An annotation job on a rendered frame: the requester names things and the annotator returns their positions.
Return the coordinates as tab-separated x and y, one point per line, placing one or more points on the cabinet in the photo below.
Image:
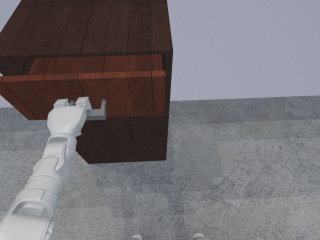
95	28

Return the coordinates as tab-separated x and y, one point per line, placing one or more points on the robot left forearm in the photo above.
40	195

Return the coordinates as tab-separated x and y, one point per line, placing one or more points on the robot left shin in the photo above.
136	236

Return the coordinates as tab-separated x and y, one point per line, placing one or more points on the drawer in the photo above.
132	85

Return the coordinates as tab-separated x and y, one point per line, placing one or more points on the robot shin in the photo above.
136	236
199	235

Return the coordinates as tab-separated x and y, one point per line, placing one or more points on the handle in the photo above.
94	114

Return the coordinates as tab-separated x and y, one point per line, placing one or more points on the left robot upper arm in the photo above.
21	226

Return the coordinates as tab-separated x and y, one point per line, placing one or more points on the robot right shin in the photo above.
199	235

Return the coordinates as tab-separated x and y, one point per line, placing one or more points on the left robot hand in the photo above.
67	119

